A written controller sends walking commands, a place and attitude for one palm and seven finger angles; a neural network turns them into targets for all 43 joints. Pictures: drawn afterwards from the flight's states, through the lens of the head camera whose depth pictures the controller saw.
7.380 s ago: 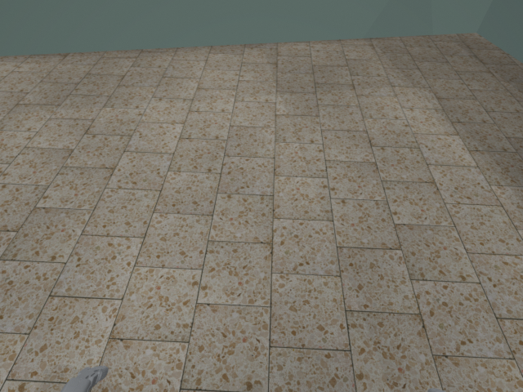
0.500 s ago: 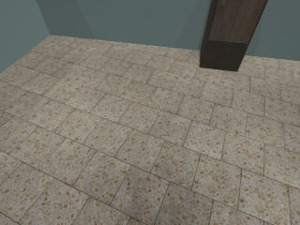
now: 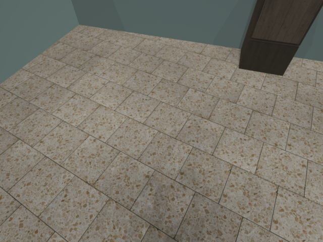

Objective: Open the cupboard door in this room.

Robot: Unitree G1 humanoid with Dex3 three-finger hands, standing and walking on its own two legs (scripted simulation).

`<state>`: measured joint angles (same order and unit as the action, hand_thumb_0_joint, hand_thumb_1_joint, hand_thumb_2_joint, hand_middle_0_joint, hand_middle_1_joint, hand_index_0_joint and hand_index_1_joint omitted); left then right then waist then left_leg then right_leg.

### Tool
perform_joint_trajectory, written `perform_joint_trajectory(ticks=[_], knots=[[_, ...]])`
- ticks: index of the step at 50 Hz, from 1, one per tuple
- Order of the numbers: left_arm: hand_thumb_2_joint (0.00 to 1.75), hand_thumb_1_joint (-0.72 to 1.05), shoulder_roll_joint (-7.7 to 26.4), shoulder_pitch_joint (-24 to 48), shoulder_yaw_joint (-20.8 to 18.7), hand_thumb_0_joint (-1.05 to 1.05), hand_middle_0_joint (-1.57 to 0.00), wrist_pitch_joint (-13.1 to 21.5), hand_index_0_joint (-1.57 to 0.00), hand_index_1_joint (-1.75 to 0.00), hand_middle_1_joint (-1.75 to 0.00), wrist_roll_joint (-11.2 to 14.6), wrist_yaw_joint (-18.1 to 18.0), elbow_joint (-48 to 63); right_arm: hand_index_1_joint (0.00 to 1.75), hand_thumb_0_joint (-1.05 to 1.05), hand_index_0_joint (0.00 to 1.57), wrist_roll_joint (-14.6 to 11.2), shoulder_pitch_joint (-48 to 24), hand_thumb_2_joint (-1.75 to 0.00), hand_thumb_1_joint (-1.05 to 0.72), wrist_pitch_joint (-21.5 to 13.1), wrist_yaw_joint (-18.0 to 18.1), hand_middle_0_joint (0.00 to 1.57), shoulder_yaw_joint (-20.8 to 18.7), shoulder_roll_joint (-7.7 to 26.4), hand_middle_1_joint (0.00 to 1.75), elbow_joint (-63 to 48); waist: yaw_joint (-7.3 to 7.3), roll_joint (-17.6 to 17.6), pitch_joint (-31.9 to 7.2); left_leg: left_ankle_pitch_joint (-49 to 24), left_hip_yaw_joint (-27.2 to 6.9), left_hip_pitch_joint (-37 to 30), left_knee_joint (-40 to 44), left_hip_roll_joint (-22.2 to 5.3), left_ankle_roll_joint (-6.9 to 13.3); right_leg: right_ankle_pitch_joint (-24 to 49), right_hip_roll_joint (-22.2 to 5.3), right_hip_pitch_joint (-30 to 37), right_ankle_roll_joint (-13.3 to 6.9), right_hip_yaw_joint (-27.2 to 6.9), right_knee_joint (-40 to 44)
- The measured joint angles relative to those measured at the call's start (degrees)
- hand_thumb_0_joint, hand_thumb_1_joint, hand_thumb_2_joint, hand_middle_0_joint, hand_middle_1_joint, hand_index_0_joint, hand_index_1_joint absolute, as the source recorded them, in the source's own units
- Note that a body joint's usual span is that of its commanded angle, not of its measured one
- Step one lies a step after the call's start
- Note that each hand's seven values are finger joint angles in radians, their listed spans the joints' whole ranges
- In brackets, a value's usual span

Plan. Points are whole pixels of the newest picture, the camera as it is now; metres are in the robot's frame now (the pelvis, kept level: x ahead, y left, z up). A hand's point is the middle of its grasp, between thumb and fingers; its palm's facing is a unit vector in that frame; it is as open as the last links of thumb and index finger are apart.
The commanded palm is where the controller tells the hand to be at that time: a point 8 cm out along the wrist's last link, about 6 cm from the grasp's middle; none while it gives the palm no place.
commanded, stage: stand and wait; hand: left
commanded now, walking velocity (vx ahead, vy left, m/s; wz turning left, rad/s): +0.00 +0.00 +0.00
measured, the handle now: out of the picture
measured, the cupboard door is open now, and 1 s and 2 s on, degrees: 0 0 0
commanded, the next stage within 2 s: turn or walk to find it in 0.64 s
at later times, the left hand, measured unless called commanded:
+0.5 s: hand out of the picture -0.03 +0.15 -0.17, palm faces +0.07 -0.98 -0.17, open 7.3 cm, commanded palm none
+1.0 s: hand out of the picture +0.00 +0.20 -0.17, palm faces -0.06 -0.97 -0.22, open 7.3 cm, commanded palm none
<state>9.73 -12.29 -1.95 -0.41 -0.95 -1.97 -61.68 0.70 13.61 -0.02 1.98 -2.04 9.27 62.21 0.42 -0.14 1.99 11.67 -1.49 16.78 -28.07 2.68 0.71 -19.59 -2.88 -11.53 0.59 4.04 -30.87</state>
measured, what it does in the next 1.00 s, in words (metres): stands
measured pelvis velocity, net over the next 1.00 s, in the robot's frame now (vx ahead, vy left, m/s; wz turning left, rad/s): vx -0.03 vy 0.01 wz -0.12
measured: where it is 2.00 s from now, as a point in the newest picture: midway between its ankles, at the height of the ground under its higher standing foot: outside the picture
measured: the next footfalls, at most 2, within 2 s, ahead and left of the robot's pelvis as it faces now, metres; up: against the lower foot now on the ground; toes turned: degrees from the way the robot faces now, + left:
left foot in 1.42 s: +0.02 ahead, +0.12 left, +0.00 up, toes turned -5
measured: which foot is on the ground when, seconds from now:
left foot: down 0.00-1.00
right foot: down 0.00-1.00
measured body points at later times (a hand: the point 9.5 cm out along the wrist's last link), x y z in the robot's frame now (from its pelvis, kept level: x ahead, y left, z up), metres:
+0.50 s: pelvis -0.01 -0.01 +0.01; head -0.01 -0.01 +0.46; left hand -0.03 +0.21 -0.15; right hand +0.01 -0.24 -0.15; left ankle +0.01 +0.13 -0.73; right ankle -0.04 -0.11 -0.73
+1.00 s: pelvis -0.03 +0.01 +0.00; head +0.01 +0.00 +0.44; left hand +0.01 +0.25 -0.16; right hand -0.04 -0.23 -0.16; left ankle +0.01 +0.13 -0.73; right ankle -0.04 -0.11 -0.73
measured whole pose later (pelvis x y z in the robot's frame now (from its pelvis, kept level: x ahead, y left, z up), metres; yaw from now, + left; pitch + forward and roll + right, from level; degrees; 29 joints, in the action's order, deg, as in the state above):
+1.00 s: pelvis -0.03 +0.01 +0.00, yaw -7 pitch +0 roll +1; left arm 10.3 -13.7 -3.6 -2.7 -1.4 -0.1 -60.8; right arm 0.9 13.5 0.6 2.1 -3.0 9.5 61.8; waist 0.5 0.0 5.0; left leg 14.2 7.4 16.9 -31.4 -3.9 -0.4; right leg -20.2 -0.3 -17.8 -0.3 -0.1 -38.2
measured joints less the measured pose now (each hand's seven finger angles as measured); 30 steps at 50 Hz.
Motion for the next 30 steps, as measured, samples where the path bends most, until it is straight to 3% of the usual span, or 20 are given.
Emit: perform_joint_trajectory(ticks=[3,6,9,14,30], knots=[[0.9,0.91,-0.78,-0.63,0.38,0.0,-0.2,0.81,-0.2,-0.3,-0.3,-0.12,-0.07,0.23,0.29,0.01,0.2,-0.22,-0.49,-0.9,-0.92,0.61,-0.31,0.2,-0.3,1.23,0.3,-0.07,-0.01,-2.34,-0.1,0.32,-0.92,0.13,-0.8,-1.05,-0.88,0.52,1.06,1.04,-1.33,1.27,1.32],[0.9,0.91,-0.93,-1.74,0.64,0.0,-0.2,0.98,-0.2,-0.3,-0.3,-0.2,-0.06,0.02,0.29,0.01,0.2,0.01,-0.75,-0.9,-0.91,1.25,-0.48,0.2,-0.38,1.62,0.3,-0.03,0.03,-2.24,-0.52,4.44,0.18,-0.21,-3.58,-2.2,-1.53,0.11,0.92,1.85,-1.93,1.95,1.22],[0.9,0.91,-1.38,-2.46,1.03,0.0,-0.2,0.73,-0.2,-0.3,-0.3,-0.07,0.07,-0.85,0.29,0.01,0.2,0.0,-0.98,-0.9,-0.91,1.1,-0.46,0.2,-0.24,2.08,0.3,0.32,-0.01,-2.3,-0.71,1.87,0.35,-2.42,-1.86,-3.76,-2.14,-0.73,1.1,2.28,-1.82,2.7,0.2],[0.9,0.91,-1.86,-3.01,1.51,0.0,-0.2,0.36,-0.2,-0.3,-0.3,0.15,0.26,-2.21,0.29,0.01,0.2,-0.17,-1.97,-0.9,-0.91,0.37,-0.36,0.19,0.62,1.24,0.3,1.59,0.76,-0.5,0.08,1.78,1.1,-4.57,0.51,-3.65,-2.51,0.15,0.93,3.69,-1.44,2.09,1.66],[0.9,0.91,-1.64,-4.52,1.7,0.0,-0.2,0.77,-0.2,-0.3,-0.3,0.26,0.56,-3.79,0.29,0.01,0.2,-0.28,0.71,-0.9,-0.91,-0.07,-0.27,0.2,1.46,-0.14,0.3,3.76,0.28,-0.28,1.05,-1.33,1.68,-6.09,4.46,-4.69,-2.39,4.45,2.19,5.54,-1.63,1.55,7.23]])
